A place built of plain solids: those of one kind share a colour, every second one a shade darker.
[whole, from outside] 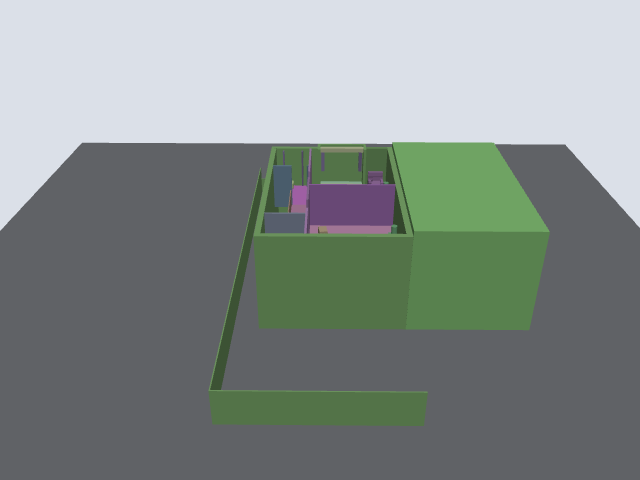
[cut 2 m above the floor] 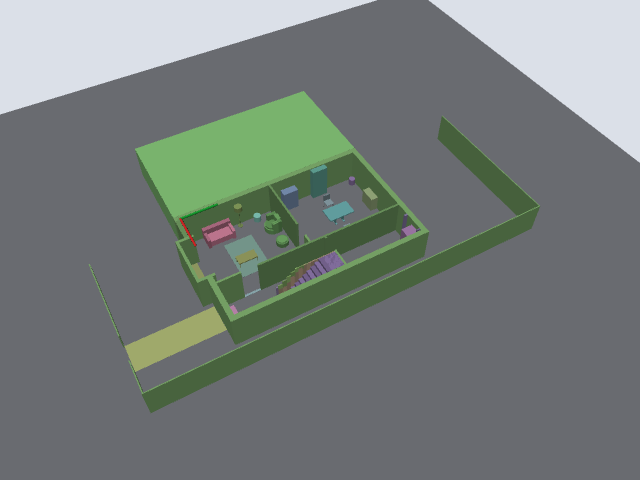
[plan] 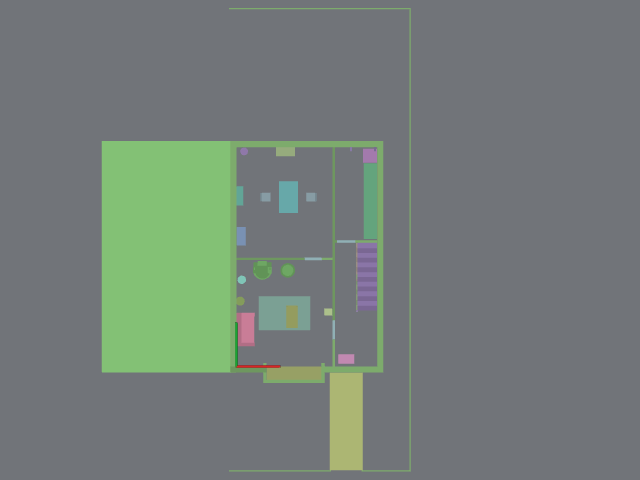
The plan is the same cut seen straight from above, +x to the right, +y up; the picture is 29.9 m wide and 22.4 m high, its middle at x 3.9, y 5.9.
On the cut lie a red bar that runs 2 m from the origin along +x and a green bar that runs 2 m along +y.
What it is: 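A semi-detached two-storey house, 6.6 m wide inside and 10.2 m deep; a hall 1.96 m wide with a straight stair of 15 risers of 184 mm on goings of 224 mm; a front room and a back room; a bay window at the front; upstairs three bedrooms and a bathroom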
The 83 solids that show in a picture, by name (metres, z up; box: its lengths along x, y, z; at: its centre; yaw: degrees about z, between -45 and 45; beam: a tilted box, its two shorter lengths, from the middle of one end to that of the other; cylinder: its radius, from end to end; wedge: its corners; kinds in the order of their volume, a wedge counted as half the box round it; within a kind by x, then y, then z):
{
 "neighbour_house_1": {"box": [6.0, 10.81, 5.52], "at": [-3.29, 5.12, 2.71]},
 "wall_1": {"box": [0.29, 10.81, 5.22], "at": [-0.15, 5.12, 2.56]},
 "wall_2": {"box": [1.7, 0.29, 5.22], "at": [0.56, -0.15, 2.56]},
 "wall_3": {"box": [0.16, 0.94, 5.22], "at": [1.33, -0.31, 2.56]},
 "wall_4": {"box": [3.18, 0.12, 2.68], "at": [1.59, 5.02, 1.29]},
 "wall_5": {"box": [4.76, 0.06, 1.05], "at": [2.03, -4.88, 0.47]},
 "wall_6": {"box": [2.87, 0.16, 5.22], "at": [2.68, -0.7, 2.56]},
 "wall_7": {"box": [7.15, 0.29, 5.22], "at": [3.28, 10.38, 2.56]},
 "wall_8": {"box": [8.49, 0.06, 1.85], "at": [3.89, 16.7, 0.88]},
 "wall_9": {"box": [0.16, 0.94, 5.22], "at": [4.04, -0.31, 2.56]},
 "wall_10": {"box": [0.12, 1.26, 2.68], "at": [4.54, 0.63, 1.29]},
 "wall_11": {"box": [0.12, 8.08, 2.68], "at": [4.54, 6.19, 1.29]},
 "wall_12": {"box": [0.1, 0.12, 2.68], "at": [4.65, 5.83, 1.29]},
 "wall_13": {"box": [2.9, 0.29, 5.22], "at": [5.41, -0.15, 2.56]},
 "wall_14": {"box": [1.02, 0.12, 2.68], "at": [6.06, 5.83, 1.29]},
 "wall_15": {"box": [0.29, 10.81, 5.22], "at": [6.71, 5.12, 2.56]},
 "wall_16": {"box": [2.31, 0.06, 1.05], "at": [6.99, -4.88, 0.47]},
 "wall_17": {"box": [0.06, 21.64, 1.85], "at": [8.11, 5.91, 0.88]},
 "tread_1": {"box": [0.92, 3.17, 0.2], "at": [6.1, 4.19, 0.08]},
 "tread_2": {"box": [0.92, 2.94, 0.39], "at": [6.1, 4.3, 0.17]},
 "tread_3": {"box": [0.92, 2.72, 0.57], "at": [6.1, 4.41, 0.27]},
 "tread_4": {"box": [0.92, 2.49, 0.76], "at": [6.1, 4.53, 0.36]},
 "tread_5": {"box": [0.92, 2.27, 0.94], "at": [6.1, 4.64, 0.45]},
 "tread_6": {"box": [0.92, 2.05, 1.12], "at": [6.1, 4.75, 0.54]},
 "tread_7": {"box": [0.92, 1.82, 1.31], "at": [6.1, 4.86, 0.63]},
 "tread_8": {"box": [0.92, 1.6, 1.49], "at": [6.1, 4.97, 0.73]},
 "tread_9": {"box": [0.92, 1.38, 1.68], "at": [6.1, 5.09, 0.82]},
 "tread_10": {"box": [0.92, 1.15, 1.86], "at": [6.1, 5.2, 0.91]},
 "tread_11": {"box": [0.92, 0.93, 2.04], "at": [6.1, 5.31, 1.0]},
 "tread_12": {"box": [0.92, 0.71, 2.23], "at": [6.1, 5.42, 1.09]},
 "tread_13": {"box": [0.92, 0.48, 2.41], "at": [6.1, 5.53, 1.19]},
 "tread_14": {"box": [0.92, 0.26, 2.6], "at": [6.1, 5.64, 1.28]},
 "upper_floor_rooms_1": {"box": [4.61, 10.24, 0.14], "at": [2.3, 5.12, 2.7]},
 "ground_1": {"box": [2.55, 0.62, 0.5], "at": [2.68, -0.31, -0.25]},
 "ground_2": {"box": [1.54, 4.56, 0.5], "at": [5.12, -2.57, -0.25]},
 "landing_wall_1": {"box": [0.12, 3.36, 2.54], "at": [4.54, 1.68, 3.9]},
 "landing_wall_2": {"box": [0.12, 2.69, 2.54], "at": [4.54, 5.47, 3.9]},
 "landing_wall_3": {"box": [0.12, 2.53, 2.54], "at": [4.54, 8.97, 3.9]},
 "bedrooms_wall_1": {"box": [4.48, 0.12, 2.54], "at": [2.24, 5.02, 3.9]},
 "sofa_1": {"box": [0.24, 1.56, 0.83], "at": [0.12, 1.72, 0.36]},
 "sofa_2": {"box": [0.86, 0.16, 0.65], "at": [0.43, 1.02, 0.28]},
 "sofa_3": {"box": [0.86, 0.16, 0.65], "at": [0.43, 2.42, 0.28]},
 "sofa_4": {"box": [0.65, 1.24, 0.37], "at": [0.51, 1.72, 0.24]},
 "fridge_freezer_1": {"box": [0.65, 0.65, 1.85], "at": [6.24, 9.83, 0.88]},
 "slotfit_front_seat_1": {"box": [0.2, 0.3, 0.85], "at": [0.87, 4.49, 0.37]},
 "slotfit_front_seat_2": {"cylinder": 0.44, "from": [1.21, 4.48, -0.05], "to": [1.21, 4.48, 0.32]},
 "slotfit_front_seat_3": {"cylinder": 0.34, "from": [1.22, 4.44, -0.05], "to": [1.22, 4.44, 0.42]},
 "slotfit_front_seat_4": {"box": [0.23, 0.23, 0.85], "at": [1.53, 4.76, 0.37]},
 "slotfit_front_seat_5": {"box": [0.19, 0.3, 0.85], "at": [1.56, 4.49, 0.37]},
 "slotfit_front_seat_6": {"cylinder": 0.34, "from": [2.39, 4.48, -0.05], "to": [2.39, 4.48, 0.28]},
 "slotfit_front_seat_7": {"cylinder": 0.26, "from": [2.39, 4.48, -0.05], "to": [2.39, 4.48, 0.33]},
 "upper_floor_box_1": {"box": [1.97, 2.63, 0.14], "at": [5.58, 1.31, 2.7]},
 "bath_wall_1": {"box": [1.96, 0.12, 2.54], "at": [5.58, 8.27, 3.9]},
 "shelf_1": {"box": [0.32, 0.9, 2.0], "at": [0.16, 7.95, 0.95]},
 "slotfit_storage_1": {"box": [0.42, 0.86, 1.34], "at": [0.23, 6.08, 0.62]},
 "upper_floor_landing_1": {"box": [1.05, 3.16, 0.14], "at": [5.12, 4.2, 2.7]},
 "dresser_1": {"box": [0.9, 0.42, 0.92], "at": [2.29, 10.02, 0.41]},
 "box_wall_1": {"box": [1.02, 0.12, 2.54], "at": [6.05, 2.58, 3.9]},
 "laid_rug_front_room_1": {"box": [2.4, 1.6, 0.06], "at": [2.24, 2.48, -0.02]},
 "upper_floor_bay_1": {"box": [2.55, 0.64, 0.14], "at": [2.68, -0.31, 2.7]},
 "well_guard_1": {"box": [0.06, 3.13, 1.14], "at": [5.61, 4.21, 3.15]},
 "curtains_curtains_1": {"box": [0.2, 0.19, 1.53], "at": [1.56, -0.53, 4.28]},
 "curtains_curtains_2": {"box": [0.2, 0.19, 1.53], "at": [3.81, -0.53, 4.28]},
 "curtains_curtains_3": {"box": [0.1, 0.19, 2.23], "at": [5.03, 0.09, 3.93]},
 "curtains_curtains_4": {"box": [0.1, 0.19, 2.23], "at": [5.35, 10.14, 1.16]},
 "front_wall_over_bay_1": {"box": [2.55, 0.29, 0.25], "at": [2.68, -0.15, 5.05]},
 "slotfit_seat_1": {"box": [0.89, 0.17, 1.04], "at": [0.65, 0.16, 3.24]},
 "clutter_clutter_bed_1": {"box": [0.42, 0.6, 0.41], "at": [3.77, 6.13, 2.93], "yaw": 8.2},
 "meeting_table_1": {"box": [0.89, 1.48, 0.07], "at": [2.43, 7.9, 0.7]},
 "worktop_1": {"box": [0.62, 3.54, 0.04], "at": [6.26, 7.71, 0.88]},
 "slotfit_corner_1": {"cylinder": 0.2, "from": [0.25, 4.04, -0.05], "to": [0.25, 4.04, 0.36]},
 "box_cardboard_1": {"box": [0.38, 0.33, 0.38], "at": [4.28, 2.54, 0.14]},
 "floor_lamp_1": {"cylinder": 0.21, "from": [0.17, 3.05, 1.25], "to": [0.17, 3.05, 1.55]},
 "coffee_table_1": {"box": [0.54, 1.05, 0.07], "at": [2.59, 2.32, 0.36]},
 "plant_pot_1": {"cylinder": 0.18, "from": [0.36, 10.03, 0.0], "to": [0.36, 10.03, 0.38]},
 "nightstand_1": {"cylinder": 0.15, "from": [0.15, 6.97, 3.32], "to": [0.15, 6.97, 3.79]},
 "side_chair_1": {"box": [0.08, 0.38, 0.38], "at": [1.15, 7.9, 0.65]},
 "side_chair_2": {"box": [0.42, 0.42, 0.04], "at": [1.39, 7.9, 0.43]},
 "side_chair_3": {"box": [0.42, 0.42, 0.04], "at": [3.47, 7.9, 0.43]},
 "laid_doormat_1": {"box": [0.75, 0.45, 0.06], "at": [5.12, 0.35, -0.02]},
 "stair_guard_1": {"box": [0.04, 0.23, 1.93], "at": [5.62, 3.87, 0.92]},
 "threshold_1": {"box": [0.13, 0.89, 0.07], "at": [4.54, 1.71, -0.01]},
 "threshold_2": {"box": [0.85, 0.13, 0.06], "at": [5.12, 5.83, -0.02]}
}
